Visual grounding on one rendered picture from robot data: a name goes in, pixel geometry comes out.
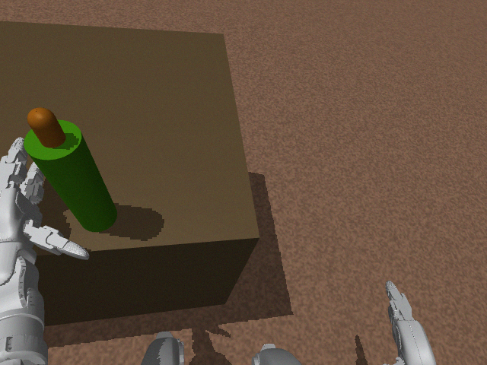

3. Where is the left robot arm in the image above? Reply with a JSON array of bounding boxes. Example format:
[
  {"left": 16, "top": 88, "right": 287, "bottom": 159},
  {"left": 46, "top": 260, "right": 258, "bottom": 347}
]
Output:
[{"left": 0, "top": 241, "right": 48, "bottom": 365}]

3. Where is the right robot hand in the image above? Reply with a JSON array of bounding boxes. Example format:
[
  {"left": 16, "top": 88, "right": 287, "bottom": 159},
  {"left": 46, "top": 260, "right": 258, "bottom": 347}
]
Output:
[{"left": 382, "top": 281, "right": 437, "bottom": 365}]

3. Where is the bottle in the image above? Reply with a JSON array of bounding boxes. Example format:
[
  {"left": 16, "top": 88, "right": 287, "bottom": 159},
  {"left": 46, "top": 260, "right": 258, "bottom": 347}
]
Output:
[{"left": 24, "top": 107, "right": 117, "bottom": 232}]

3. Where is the left robot hand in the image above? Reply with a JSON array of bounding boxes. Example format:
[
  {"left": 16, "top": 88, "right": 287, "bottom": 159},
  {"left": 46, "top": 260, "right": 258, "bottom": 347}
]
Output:
[{"left": 0, "top": 138, "right": 89, "bottom": 260}]

